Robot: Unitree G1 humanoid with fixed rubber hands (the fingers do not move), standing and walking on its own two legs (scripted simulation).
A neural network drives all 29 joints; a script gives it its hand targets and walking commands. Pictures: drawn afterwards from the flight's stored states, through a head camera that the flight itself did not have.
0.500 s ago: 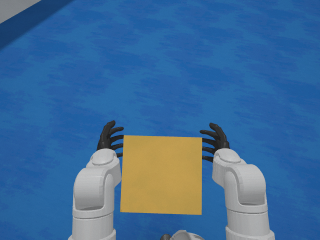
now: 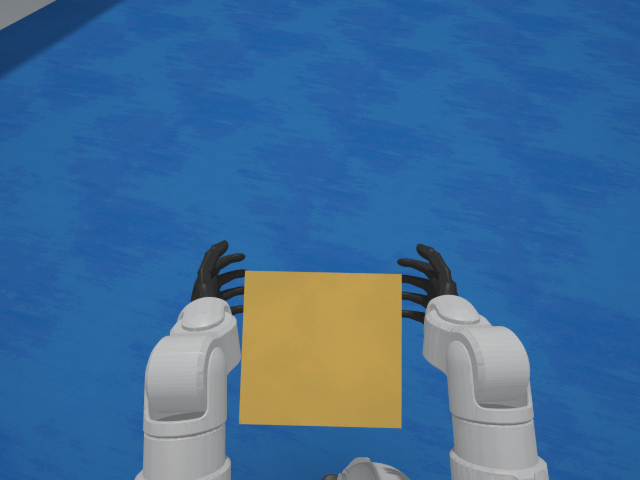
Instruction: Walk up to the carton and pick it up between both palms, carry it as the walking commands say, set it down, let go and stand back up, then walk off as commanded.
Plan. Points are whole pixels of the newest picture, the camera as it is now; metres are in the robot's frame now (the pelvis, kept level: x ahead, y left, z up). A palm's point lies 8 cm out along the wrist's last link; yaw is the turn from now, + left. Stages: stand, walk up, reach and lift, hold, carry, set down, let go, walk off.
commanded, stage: carry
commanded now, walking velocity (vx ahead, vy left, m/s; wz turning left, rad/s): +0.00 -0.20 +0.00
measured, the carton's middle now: (322, 331) +0.31 +0.00 -0.02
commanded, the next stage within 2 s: none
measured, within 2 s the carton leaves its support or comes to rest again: neither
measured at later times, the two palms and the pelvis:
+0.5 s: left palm (351, 391) +0.20 -0.02 +0.09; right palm (606, 382) +0.19 -0.28 +0.09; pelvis -0.09 -0.15 +0.00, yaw +1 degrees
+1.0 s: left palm out of the picture +0.11 -0.17 +0.10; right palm out of the picture +0.11 -0.42 +0.09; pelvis -0.18 -0.30 +0.00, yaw +2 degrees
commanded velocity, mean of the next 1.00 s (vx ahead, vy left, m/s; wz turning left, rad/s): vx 0.00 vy -0.20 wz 0.00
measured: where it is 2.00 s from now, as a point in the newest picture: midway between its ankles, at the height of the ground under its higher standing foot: outside the picture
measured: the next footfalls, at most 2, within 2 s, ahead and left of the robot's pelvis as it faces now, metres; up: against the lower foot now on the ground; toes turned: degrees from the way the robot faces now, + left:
right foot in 0.14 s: +0.06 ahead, -0.16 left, +0.00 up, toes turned -5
left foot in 0.42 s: -0.06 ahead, -0.02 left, +0.00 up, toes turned +10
